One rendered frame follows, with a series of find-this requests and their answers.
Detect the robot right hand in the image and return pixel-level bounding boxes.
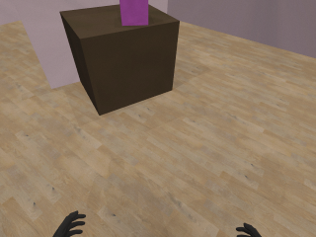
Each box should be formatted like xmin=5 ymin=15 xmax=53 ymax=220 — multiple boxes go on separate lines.
xmin=236 ymin=222 xmax=262 ymax=237

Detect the robot left hand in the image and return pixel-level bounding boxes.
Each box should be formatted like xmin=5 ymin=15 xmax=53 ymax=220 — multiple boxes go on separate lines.
xmin=52 ymin=210 xmax=86 ymax=237

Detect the pedestal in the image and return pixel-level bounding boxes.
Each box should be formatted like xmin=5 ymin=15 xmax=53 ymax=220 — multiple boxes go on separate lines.
xmin=59 ymin=4 xmax=180 ymax=116

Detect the carton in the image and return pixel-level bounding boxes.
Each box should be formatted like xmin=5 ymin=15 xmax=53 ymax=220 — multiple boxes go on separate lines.
xmin=119 ymin=0 xmax=148 ymax=26

